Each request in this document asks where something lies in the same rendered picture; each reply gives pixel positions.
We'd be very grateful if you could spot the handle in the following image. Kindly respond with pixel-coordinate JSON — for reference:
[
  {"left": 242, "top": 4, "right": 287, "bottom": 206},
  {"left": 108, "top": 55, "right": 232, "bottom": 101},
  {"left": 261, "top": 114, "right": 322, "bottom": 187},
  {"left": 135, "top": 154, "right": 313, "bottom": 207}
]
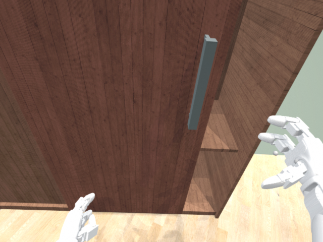
[{"left": 188, "top": 34, "right": 218, "bottom": 130}]

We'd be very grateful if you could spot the right robot forearm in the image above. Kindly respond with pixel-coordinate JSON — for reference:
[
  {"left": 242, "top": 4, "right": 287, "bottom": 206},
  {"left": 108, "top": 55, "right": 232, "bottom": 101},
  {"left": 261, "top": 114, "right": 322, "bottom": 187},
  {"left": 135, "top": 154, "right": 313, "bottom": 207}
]
[{"left": 300, "top": 175, "right": 323, "bottom": 242}]

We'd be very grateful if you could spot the wardrobe door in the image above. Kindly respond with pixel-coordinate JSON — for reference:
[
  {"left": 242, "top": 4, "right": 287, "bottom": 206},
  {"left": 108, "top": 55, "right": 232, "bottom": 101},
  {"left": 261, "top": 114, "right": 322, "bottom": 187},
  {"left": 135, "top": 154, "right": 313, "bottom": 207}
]
[
  {"left": 0, "top": 0, "right": 242, "bottom": 214},
  {"left": 0, "top": 68, "right": 66, "bottom": 204}
]

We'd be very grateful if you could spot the left robot hand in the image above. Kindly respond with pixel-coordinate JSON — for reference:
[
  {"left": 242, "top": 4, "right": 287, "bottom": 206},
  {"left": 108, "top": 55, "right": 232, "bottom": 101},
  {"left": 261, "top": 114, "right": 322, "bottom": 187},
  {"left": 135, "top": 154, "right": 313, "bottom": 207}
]
[{"left": 59, "top": 193, "right": 98, "bottom": 242}]

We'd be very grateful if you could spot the right robot hand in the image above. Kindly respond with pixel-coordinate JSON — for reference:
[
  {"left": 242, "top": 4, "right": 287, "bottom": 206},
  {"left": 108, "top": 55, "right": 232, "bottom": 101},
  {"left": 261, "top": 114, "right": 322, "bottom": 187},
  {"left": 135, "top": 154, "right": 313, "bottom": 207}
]
[{"left": 258, "top": 115, "right": 323, "bottom": 189}]

